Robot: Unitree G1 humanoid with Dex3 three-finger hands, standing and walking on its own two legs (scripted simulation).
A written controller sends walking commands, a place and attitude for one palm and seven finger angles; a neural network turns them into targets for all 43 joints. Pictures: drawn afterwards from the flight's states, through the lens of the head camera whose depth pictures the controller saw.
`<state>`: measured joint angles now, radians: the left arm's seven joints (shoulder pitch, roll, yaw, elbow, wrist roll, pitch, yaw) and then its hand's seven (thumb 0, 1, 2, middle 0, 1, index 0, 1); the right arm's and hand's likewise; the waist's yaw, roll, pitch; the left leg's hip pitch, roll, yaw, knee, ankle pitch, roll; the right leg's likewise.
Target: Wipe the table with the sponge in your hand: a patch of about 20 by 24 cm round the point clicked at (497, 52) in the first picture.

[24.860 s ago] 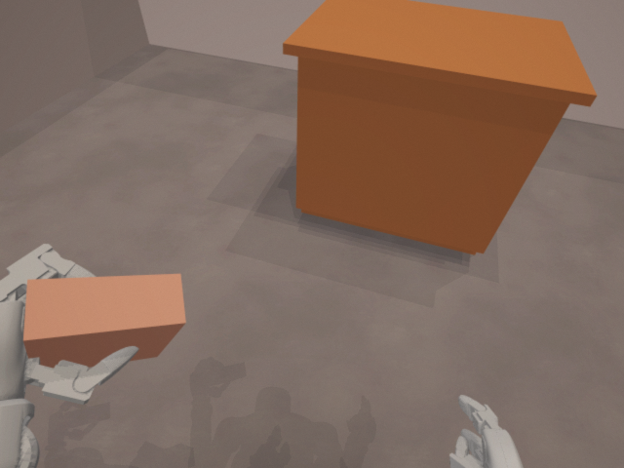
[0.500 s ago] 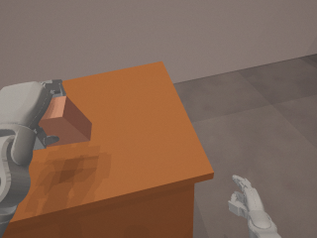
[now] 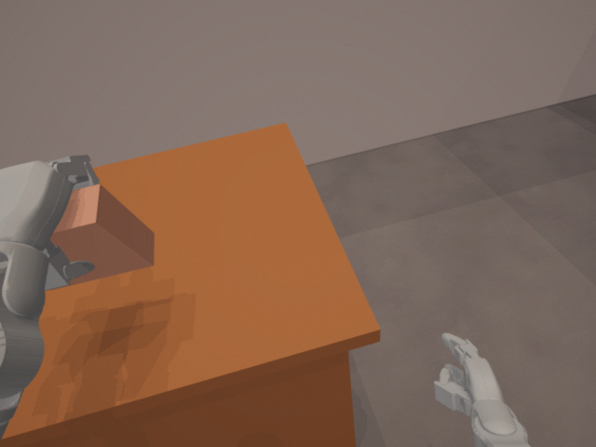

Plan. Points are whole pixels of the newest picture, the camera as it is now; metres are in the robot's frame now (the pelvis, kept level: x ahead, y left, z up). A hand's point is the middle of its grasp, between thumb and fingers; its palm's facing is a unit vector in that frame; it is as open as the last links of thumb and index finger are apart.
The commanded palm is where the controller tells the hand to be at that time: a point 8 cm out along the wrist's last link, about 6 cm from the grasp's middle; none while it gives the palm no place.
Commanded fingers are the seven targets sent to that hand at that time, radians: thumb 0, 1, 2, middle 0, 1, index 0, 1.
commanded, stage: move the sponge above the wiping area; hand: left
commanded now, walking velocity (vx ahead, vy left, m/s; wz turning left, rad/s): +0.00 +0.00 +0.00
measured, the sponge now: (83, 248) +0.25 +0.30 +0.20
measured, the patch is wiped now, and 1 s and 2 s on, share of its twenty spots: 0.00 0.00 0.00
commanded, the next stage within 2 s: none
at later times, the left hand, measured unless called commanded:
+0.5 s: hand (66, 232) +0.25 +0.30 +0.23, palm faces +0.31 -0.02 -0.95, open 9.4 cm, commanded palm +0.20 +0.28 +0.25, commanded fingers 0.00 0.10 1.30 -1.20 -1.60 -1.20 -1.60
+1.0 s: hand (105, 248) +0.26 +0.28 +0.19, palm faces +0.21 -0.11 -0.97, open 9.4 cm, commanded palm +0.22 +0.28 +0.24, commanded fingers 0.00 0.10 1.30 -1.20 -1.60 -1.20 -1.60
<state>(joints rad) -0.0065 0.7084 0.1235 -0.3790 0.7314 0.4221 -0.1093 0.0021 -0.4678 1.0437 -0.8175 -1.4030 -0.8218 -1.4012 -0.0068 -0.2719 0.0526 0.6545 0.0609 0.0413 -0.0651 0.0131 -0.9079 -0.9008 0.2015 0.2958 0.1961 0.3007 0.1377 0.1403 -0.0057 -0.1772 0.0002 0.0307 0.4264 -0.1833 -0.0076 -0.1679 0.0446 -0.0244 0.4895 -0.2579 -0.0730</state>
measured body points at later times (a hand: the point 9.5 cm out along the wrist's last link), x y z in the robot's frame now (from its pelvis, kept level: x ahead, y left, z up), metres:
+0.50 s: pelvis +0.00 +0.01 +0.00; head -0.02 -0.05 +0.45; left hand +0.23 +0.30 +0.28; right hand +0.26 -0.17 -0.08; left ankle +0.03 +0.13 -0.74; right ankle +0.01 -0.07 -0.74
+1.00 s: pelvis +0.00 +0.02 +0.00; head -0.01 -0.05 +0.45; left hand +0.25 +0.29 +0.24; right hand +0.27 -0.17 -0.08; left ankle +0.03 +0.13 -0.74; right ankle +0.01 -0.07 -0.74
